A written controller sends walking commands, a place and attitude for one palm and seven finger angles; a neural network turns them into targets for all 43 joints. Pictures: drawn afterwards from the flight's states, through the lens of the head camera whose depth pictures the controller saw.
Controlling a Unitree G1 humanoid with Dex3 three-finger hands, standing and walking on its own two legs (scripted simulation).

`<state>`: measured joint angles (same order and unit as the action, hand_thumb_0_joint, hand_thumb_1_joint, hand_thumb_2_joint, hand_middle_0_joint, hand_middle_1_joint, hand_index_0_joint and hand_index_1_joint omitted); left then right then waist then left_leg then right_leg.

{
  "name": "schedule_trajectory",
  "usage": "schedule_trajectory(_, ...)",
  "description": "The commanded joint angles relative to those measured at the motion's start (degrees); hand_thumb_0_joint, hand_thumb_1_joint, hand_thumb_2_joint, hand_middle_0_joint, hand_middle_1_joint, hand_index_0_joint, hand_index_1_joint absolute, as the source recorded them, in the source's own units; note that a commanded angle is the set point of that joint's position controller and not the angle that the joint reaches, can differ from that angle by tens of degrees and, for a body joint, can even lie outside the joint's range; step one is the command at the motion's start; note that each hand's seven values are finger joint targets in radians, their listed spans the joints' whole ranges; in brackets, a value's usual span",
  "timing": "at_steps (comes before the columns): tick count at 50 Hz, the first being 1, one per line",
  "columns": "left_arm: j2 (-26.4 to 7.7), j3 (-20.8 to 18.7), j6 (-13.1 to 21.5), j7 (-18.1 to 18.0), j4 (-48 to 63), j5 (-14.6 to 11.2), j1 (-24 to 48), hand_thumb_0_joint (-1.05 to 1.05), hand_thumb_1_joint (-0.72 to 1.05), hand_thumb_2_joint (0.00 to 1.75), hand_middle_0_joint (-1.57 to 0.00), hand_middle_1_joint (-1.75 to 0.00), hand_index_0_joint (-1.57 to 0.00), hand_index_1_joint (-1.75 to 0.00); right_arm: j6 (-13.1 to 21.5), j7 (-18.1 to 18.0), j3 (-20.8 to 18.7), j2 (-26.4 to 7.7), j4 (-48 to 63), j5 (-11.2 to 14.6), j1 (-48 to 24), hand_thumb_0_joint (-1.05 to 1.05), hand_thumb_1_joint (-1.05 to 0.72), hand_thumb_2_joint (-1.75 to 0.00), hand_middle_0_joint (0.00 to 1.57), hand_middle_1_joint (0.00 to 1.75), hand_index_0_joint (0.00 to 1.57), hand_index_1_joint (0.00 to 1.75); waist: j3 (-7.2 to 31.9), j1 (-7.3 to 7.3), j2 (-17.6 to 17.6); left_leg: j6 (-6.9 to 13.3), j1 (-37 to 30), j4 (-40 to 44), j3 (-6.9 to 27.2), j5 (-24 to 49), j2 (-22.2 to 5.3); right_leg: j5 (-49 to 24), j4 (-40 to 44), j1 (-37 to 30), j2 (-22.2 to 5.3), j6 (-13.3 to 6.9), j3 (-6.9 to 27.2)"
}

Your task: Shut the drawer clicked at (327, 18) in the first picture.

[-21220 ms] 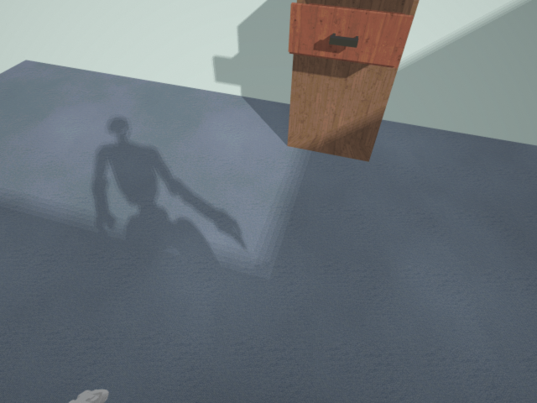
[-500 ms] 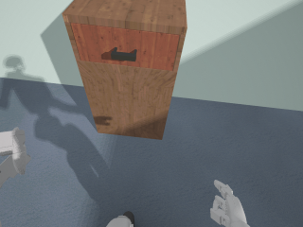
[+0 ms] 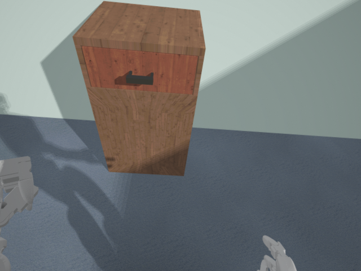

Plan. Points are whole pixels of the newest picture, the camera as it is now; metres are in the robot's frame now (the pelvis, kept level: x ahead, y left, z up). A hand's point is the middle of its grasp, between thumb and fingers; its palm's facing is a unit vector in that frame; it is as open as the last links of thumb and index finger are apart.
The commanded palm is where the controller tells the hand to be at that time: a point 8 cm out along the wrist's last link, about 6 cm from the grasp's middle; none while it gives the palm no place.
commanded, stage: stop stepping back and stand still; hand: left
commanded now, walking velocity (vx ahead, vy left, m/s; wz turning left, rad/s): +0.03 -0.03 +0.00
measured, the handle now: (140, 76) +0.82 +0.20 -0.01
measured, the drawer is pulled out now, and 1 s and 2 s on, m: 0.00 0.00 0.00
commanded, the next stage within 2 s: let the arm hang, fingers relaxed in 0.26 s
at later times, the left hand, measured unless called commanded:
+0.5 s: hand (67, 242) +0.19 +0.25 -0.04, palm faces +0.10 -0.90 -0.41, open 3.1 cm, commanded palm none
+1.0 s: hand out of the picture -0.08 +0.20 -0.16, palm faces +0.04 -0.96 -0.26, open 6.0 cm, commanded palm none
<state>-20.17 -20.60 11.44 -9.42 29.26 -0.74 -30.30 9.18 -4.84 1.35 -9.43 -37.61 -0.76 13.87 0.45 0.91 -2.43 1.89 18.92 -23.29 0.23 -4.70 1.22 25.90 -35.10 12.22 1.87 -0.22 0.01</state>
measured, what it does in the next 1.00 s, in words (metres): steps on the spot: left foot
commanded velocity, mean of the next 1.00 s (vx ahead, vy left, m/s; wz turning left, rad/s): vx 0.00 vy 0.00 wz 0.00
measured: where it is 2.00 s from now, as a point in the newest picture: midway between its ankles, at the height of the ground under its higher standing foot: outside the picture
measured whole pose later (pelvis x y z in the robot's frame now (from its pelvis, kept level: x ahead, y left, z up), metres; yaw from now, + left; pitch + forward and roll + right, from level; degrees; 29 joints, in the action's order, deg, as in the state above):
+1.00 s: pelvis +0.00 +0.00 +0.00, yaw +2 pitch -2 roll -1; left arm -13.1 -0.1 -1.2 -1.1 -67.8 0.8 -20.6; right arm -1.7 -1.2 -0.1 -9.9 -64.7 -0.6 16.1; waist -3.8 -0.7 1.6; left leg 1.4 15.2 -24.2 1.6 -7.2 1.7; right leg 14.8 -24.3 7.9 1.2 -1.8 -3.4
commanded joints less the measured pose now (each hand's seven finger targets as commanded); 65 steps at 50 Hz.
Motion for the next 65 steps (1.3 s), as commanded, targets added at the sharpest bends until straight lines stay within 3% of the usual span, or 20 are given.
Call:
schedule_trajectory(1,-11.18,-6.36,3.88,0.20,18.37,-0.67,-9.91,0.00,0.90,0.90,-1.40,-1.60,-1.40,-1.60,2.19,0.55,-2.79,-8.34,11.76,-0.76,-7.13,0.00,-0.90,-0.90,0.20,0.30,0.20,0.30,4.57,-0.85,11.01,-2.15,2.54,8.85,5.79,-21.72,-5.71,-4.14,15.83,-8.41,-0.76,-2.10,-1.02)
schedule_trajectory(2,-11.81,-7.45,3.67,0.35,17.47,-1.12,-10.35,0.00,0.90,0.90,-1.40,-1.60,-1.40,-1.60,1.14,0.62,-2.93,-8.01,11.81,-1.11,-7.20,0.00,-0.90,-0.90,0.20,0.30,0.20,0.30,3.93,-0.46,6.51,-2.57,1.26,0.70,2.50,-16.91,-3.46,-3.88,19.96,-4.34,-4.74,-3.51,3.53)
schedule_trajectory(4,-13.00,-9.57,3.03,0.05,16.40,-2.03,-7.91,0.00,0.90,0.90,-1.40,-1.60,-1.40,-1.60,-0.07,0.67,-3.46,-8.03,10.32,-0.86,-6.49,0.00,-0.90,-0.90,0.20,0.30,0.20,0.30,3.33,-0.77,-3.92,-3.17,-2.79,-16.22,1.15,-12.77,-1.32,8.35,26.81,9.71,-14.59,-8.65,15.40)
schedule_trajectory(5,-11.81,-9.25,2.35,-0.05,12.91,-2.28,-7.37,0.00,0.90,0.90,-1.40,-1.60,-1.40,-1.60,-0.83,0.47,-3.37,-7.63,9.10,-0.56,-5.32,0.00,-0.90,-0.90,0.20,0.30,0.20,0.30,1.31,-0.12,-6.30,-2.91,-0.88,-19.87,1.36,-11.57,-2.08,9.57,26.92,11.56,-16.19,-9.63,16.16)
schedule_trajectory(7,-9.29,-6.94,2.21,-0.21,10.55,-2.39,-5.32,0.00,0.90,0.90,-1.40,-1.60,-1.40,-1.60,-1.01,0.24,-3.12,-7.72,8.87,0.41,-5.42,0.00,-0.90,-0.90,0.20,0.30,0.20,0.30,-0.81,0.73,-3.35,-2.03,-1.90,-16.44,1.94,-10.30,-3.37,0.93,22.15,11.19,-14.38,-8.23,11.27)
schedule_trajectory(9,-9.05,-5.50,2.50,-0.08,10.15,-1.97,-2.27,0.00,0.90,0.90,-1.40,-1.60,-1.40,-1.60,-0.02,-0.63,-2.67,-8.16,9.02,0.55,-6.94,0.00,-0.90,-0.90,0.20,0.30,0.20,0.30,-1.87,0.61,1.21,-1.04,-6.69,-3.93,2.35,-7.03,-4.45,-3.75,17.67,10.46,-9.43,-4.00,5.98)
schedule_trajectory(11,-9.54,-4.72,3.49,0.18,11.04,-1.33,-0.48,0.00,0.90,0.90,-1.40,-1.60,-1.40,-1.60,1.18,-1.10,-2.91,-9.69,9.36,0.76,-7.40,0.00,-0.90,-0.90,0.20,0.30,0.20,0.30,-1.90,-0.50,5.30,0.26,-8.70,0.49,5.11,-4.08,-7.31,-8.99,15.00,8.40,-4.95,-0.97,4.45)
schedule_trajectory(14,-9.74,-4.13,4.42,0.55,13.74,-0.59,2.70,0.00,0.90,0.90,-1.40,-1.60,-1.40,-1.60,1.94,-1.28,-1.88,-9.09,9.37,0.18,-8.23,0.00,-0.90,-0.90,0.20,0.30,0.20,0.30,-1.05,-0.50,11.44,1.18,-3.75,9.94,11.87,-15.16,-9.68,-7.33,10.21,3.13,-2.59,0.30,1.53)
schedule_trajectory(15,-9.80,-4.16,4.65,0.35,14.17,-0.16,2.56,0.00,0.90,0.90,-1.40,-1.60,-1.40,-1.60,2.20,-1.26,-1.88,-9.01,9.50,0.10,-7.96,0.00,-0.90,-0.90,0.20,0.30,0.20,0.30,-0.80,-0.81,10.45,1.66,-1.81,12.33,13.45,-19.90,-10.64,-7.29,8.74,0.80,-2.03,0.51,1.39)
schedule_trajectory(17,-9.36,-4.25,4.66,0.07,14.43,0.22,0.82,0.00,0.90,0.90,-1.40,-1.60,-1.40,-1.60,2.53,-1.06,-2.20,-9.13,9.96,0.05,-7.53,0.00,-0.90,-0.90,0.20,0.30,0.20,0.30,0.92,-1.16,9.21,1.93,-0.50,13.14,12.47,-22.42,-10.18,-8.13,9.26,-2.59,-2.05,0.42,1.33)
schedule_trajectory(18,-2.21,13.53,-5.63,8.24,-37.24,4.07,4.80,0.00,0.90,0.90,-1.40,-1.60,-1.40,-1.60,2.14,4.38,-6.68,-21.66,-5.48,0.22,-9.96,0.00,-0.90,-0.90,0.20,0.30,0.20,0.30,-3.23,0.17,7.81,2.74,4.52,-1.96,12.27,0.80,-9.07,-18.99,4.68,4.39,-6.32,-0.86,1.40)
schedule_trajectory(19,-1.40,13.28,-9.75,9.22,-39.05,3.22,3.01,0.00,0.90,0.90,-1.36,-1.56,-1.36,-1.56,-1.41,4.42,-6.27,-16.58,-4.89,1.12,-5.57,0.00,-0.90,-0.90,0.20,0.30,0.20,0.30,3.99,-0.66,1.98,0.60,-2.98,-5.79,5.96,10.61,-7.58,-22.62,8.39,2.12,-7.60,-0.77,3.76)
schedule_trajectory(20,-0.64,14.00,-10.10,9.32,-40.29,2.81,4.78,0.00,0.90,0.90,-1.32,-1.51,-1.32,-1.51,-2.89,4.44,-5.64,-14.51,-4.42,1.02,-3.07,0.00,-0.90,-0.90,0.20,0.30,0.20,0.30,7.20,-0.58,-3.43,0.38,-5.09,-8.45,6.52,8.08,-7.33,-21.44,8.80,2.82,-8.22,-2.28,4.08)
schedule_trajectory(23,-2.61,14.93,-10.46,9.30,-48.36,2.99,12.04,0.00,0.90,0.90,-1.20,-1.38,-1.20,-1.38,-5.63,4.50,-5.08,-15.22,-4.42,0.01,-3.50,0.00,-0.90,-0.90,0.20,0.30,0.20,0.30,4.77,-0.12,-9.05,1.17,-3.55,-9.82,7.77,2.27,-5.40,-16.88,8.97,4.88,-9.17,-4.90,4.78)
schedule_trajectory(28,-3.34,17.14,-11.86,8.86,-66.96,2.22,16.79,0.00,0.90,0.90,-1.00,-1.17,-1.00,-1.17,-8.11,4.39,-3.42,-14.44,-9.07,-1.02,-6.70,0.00,-0.90,-0.90,0.20,0.30,0.20,0.30,-1.41,-1.28,6.69,1.61,0.56,0.63,11.27,-2.76,-6.42,-7.69,10.15,1.43,-6.30,-3.70,4.15)
schedule_trajectory(33,-1.16,18.48,-11.75,8.93,-81.14,1.52,13.48,0.00,0.90,0.90,-0.80,-0.95,-0.80,-0.95,-9.39,3.72,-2.68,-10.80,-15.24,-0.76,-3.47,0.00,-0.90,-0.90,0.20,0.30,0.20,0.30,-1.08,-1.41,12.61,0.60,-1.26,5.15,10.33,-14.38,-5.44,-4.00,14.62,-0.29,-6.31,-3.82,4.69)
schedule_trajectory(37,-0.39,18.40,-11.26,8.93,-87.11,1.50,12.18,0.00,0.90,0.90,-0.64,-0.78,-0.64,-0.78,-9.52,3.25,-3.10,-10.27,-18.88,-0.53,-0.22,0.00,-0.90,-0.90,0.20,0.30,0.20,0.30,-0.14,-0.93,10.18,0.68,-4.86,4.63,9.78,-12.77,-5.50,-5.36,16.83,-0.32,-6.75,-4.30,4.31)
schedule_trajectory(40,0.02,18.96,-11.05,8.73,-90.23,1.34,12.16,0.00,0.90,0.90,-0.52,-0.65,-0.52,-0.65,-9.66,3.09,-3.26,-9.98,-21.24,-0.18,1.93,0.00,-0.90,-0.90,0.20,0.30,0.20,0.30,-1.91,-0.49,4.07,0.82,-6.55,3.97,9.22,-10.07,-5.94,-5.30,18.20,1.24,-7.14,-4.33,3.79)
schedule_trajectory(48,1.37,19.48,-11.14,7.97,-94.28,1.13,10.25,0.00,0.90,0.90,-0.20,-0.30,-0.20,-0.30,-9.86,2.83,-3.08,-8.26,-25.21,-0.09,4.03,0.00,-0.90,-0.90,0.20,0.30,0.20,0.30,-5.00,-0.41,1.21,0.81,-7.95,3.46,7.75,-7.58,-5.80,-4.20,18.93,3.20,-7.51,-4.24,3.24)
schedule_trajectory(65,5.00,19.03,-10.88,7.24,-93.98,1.18,11.87,0.00,0.90,0.90,-0.20,-0.30,-0.20,-0.30,-9.11,2.49,-2.35,-4.11,-26.84,-0.41,3.80,0.00,-0.90,-0.90,0.20,0.30,0.20,0.30,-5.61,-0.89,4.33,0.30,-7.02,3.05,6.59,1.39,-5.82,-13.13,17.42,-1.00,-7.68,-3.37,2.72)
